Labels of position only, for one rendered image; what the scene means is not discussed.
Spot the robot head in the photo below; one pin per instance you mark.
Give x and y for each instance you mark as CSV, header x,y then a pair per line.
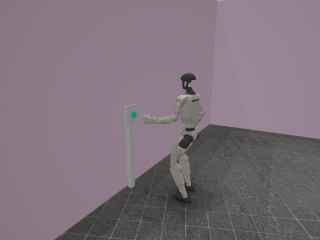
x,y
188,77

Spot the right robot upper arm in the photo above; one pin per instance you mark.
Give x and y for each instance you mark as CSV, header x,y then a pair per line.
x,y
201,111

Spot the button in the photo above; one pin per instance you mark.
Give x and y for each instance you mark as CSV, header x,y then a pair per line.
x,y
133,114

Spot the robot left forearm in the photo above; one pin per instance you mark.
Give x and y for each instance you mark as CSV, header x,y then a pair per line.
x,y
163,120

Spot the robot right forearm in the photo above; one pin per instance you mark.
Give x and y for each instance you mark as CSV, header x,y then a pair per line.
x,y
198,120

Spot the panel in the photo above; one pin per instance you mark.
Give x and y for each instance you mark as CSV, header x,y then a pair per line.
x,y
129,140

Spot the left robot upper arm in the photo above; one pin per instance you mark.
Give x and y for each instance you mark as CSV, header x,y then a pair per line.
x,y
180,101

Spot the robot left foot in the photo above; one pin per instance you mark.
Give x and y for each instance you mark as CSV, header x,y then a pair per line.
x,y
179,197

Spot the robot left hand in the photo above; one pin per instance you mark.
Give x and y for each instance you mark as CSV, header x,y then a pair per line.
x,y
146,118

